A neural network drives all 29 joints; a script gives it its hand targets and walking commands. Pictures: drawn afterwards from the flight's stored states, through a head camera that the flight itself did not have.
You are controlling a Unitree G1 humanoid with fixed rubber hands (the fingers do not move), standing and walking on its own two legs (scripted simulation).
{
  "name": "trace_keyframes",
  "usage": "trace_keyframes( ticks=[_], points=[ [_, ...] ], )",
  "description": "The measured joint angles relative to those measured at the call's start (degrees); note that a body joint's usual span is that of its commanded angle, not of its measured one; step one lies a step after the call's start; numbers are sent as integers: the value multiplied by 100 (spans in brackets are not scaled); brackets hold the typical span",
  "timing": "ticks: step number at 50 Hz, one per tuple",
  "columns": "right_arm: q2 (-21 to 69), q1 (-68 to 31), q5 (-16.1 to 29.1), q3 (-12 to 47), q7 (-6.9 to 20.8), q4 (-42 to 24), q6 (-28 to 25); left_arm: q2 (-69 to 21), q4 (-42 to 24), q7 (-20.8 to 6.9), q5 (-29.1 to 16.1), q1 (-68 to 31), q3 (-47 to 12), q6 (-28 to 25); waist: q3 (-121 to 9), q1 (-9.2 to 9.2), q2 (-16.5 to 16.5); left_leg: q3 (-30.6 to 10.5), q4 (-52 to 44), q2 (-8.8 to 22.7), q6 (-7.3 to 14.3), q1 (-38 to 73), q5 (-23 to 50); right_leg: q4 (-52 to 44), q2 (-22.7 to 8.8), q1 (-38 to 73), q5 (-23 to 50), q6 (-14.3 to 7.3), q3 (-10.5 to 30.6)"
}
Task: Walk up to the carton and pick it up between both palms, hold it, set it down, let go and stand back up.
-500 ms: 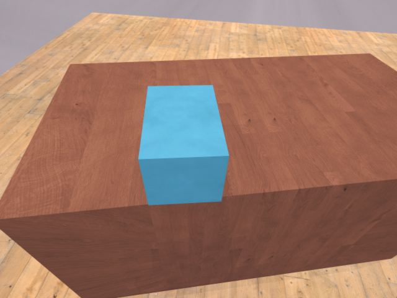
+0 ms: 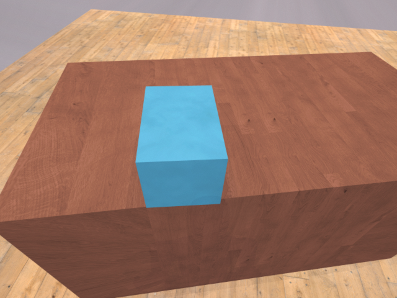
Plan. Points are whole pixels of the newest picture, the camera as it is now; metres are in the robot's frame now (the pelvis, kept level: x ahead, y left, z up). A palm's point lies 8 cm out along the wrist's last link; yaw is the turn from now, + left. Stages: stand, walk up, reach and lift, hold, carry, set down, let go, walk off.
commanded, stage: stand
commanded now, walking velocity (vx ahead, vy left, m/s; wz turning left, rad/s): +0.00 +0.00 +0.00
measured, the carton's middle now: (181, 142) +0.50 +0.04 +0.04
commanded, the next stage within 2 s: none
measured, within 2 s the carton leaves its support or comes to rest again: neither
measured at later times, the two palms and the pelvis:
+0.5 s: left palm out of the picture +0.03 +0.26 -0.12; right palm out of the picture +0.02 -0.25 -0.12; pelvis +0.00 +0.00 +0.00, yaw +0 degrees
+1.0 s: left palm out of the picture +0.03 +0.25 -0.13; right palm out of the picture +0.02 -0.25 -0.13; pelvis +0.01 +0.00 +0.00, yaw +0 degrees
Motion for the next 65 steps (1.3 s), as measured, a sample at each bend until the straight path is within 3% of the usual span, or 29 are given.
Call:
trace_keyframes(
  ticks=[65],
  points=[
    [181, -42, 16, -7, -103, 618, 9, -171, 710, 82, -21, -133, 11, 30, 55, 7, -7, -75, -246, -29, -22, 167, 37, -288, -11, 197, 50, 9, 15]
  ],
)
